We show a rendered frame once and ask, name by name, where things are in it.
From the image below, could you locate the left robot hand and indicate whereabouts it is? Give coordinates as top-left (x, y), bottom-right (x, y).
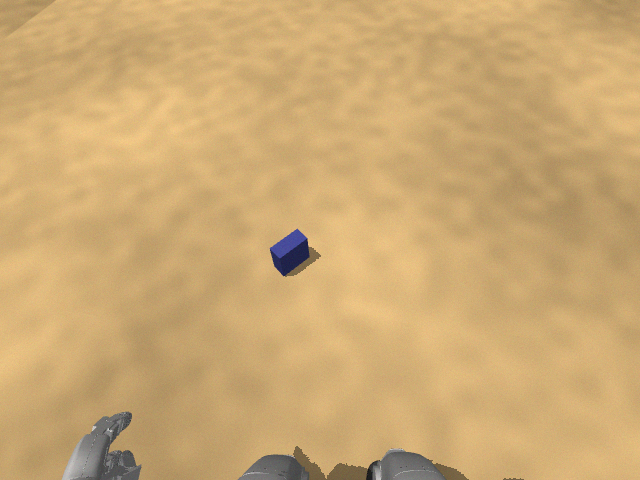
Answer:
top-left (62, 412), bottom-right (141, 480)

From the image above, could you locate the carton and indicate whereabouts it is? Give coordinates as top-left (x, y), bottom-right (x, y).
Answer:
top-left (270, 229), bottom-right (310, 276)

